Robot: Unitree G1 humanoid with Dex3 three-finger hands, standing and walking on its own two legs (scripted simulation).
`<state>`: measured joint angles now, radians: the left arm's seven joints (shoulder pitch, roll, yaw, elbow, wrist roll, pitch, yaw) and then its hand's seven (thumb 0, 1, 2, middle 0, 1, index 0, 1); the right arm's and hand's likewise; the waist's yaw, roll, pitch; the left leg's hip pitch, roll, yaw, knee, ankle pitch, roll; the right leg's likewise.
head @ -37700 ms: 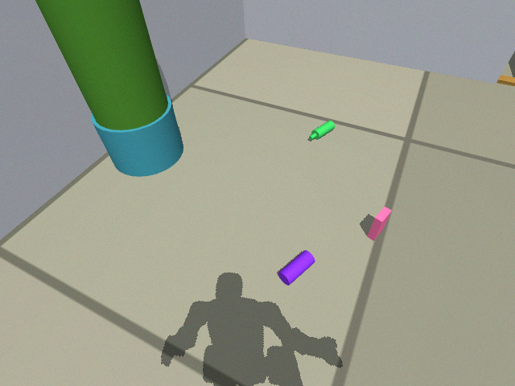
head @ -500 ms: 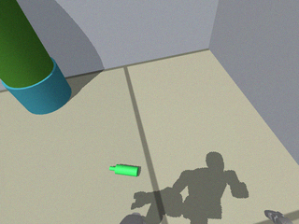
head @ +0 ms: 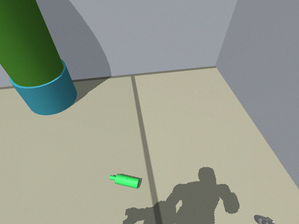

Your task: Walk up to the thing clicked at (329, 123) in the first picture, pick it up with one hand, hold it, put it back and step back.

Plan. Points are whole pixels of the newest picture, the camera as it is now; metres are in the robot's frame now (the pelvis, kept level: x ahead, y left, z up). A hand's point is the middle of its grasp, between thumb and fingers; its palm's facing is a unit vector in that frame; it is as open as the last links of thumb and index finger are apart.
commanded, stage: walk up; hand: left
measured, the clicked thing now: (124, 180) +0.49 +0.22 -0.73
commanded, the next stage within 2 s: stand in 1.18 s
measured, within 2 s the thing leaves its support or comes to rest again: neither
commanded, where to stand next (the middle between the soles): +0.09 -0.01 m, yaw -4 degrees
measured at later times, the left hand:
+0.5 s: hand out of the picture +0.07 +0.25 -0.15, palm faces -0.07 -0.93 -0.37, open 7.4 cm
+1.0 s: hand out of the picture +0.11 +0.23 -0.14, palm faces -0.05 -0.94 -0.34, open 7.4 cm
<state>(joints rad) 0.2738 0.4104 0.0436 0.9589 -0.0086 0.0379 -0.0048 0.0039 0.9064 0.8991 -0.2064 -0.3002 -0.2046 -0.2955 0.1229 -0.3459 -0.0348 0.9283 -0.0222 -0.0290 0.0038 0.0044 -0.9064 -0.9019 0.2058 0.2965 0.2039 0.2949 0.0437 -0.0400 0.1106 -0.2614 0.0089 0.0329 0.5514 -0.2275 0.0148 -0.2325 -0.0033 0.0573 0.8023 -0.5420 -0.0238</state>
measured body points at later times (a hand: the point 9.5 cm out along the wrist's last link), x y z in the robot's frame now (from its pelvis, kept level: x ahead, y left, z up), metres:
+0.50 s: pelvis -0.03 -0.01 -0.01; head +0.00 -0.01 +0.44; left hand +0.07 +0.30 -0.13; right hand +0.02 -0.32 -0.13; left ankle -0.03 +0.11 -0.73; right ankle -0.01 -0.14 -0.73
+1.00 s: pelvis -0.01 -0.02 +0.01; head +0.00 -0.02 +0.46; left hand +0.11 +0.28 -0.11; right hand +0.06 -0.33 -0.12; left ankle -0.03 +0.11 -0.73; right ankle -0.01 -0.14 -0.73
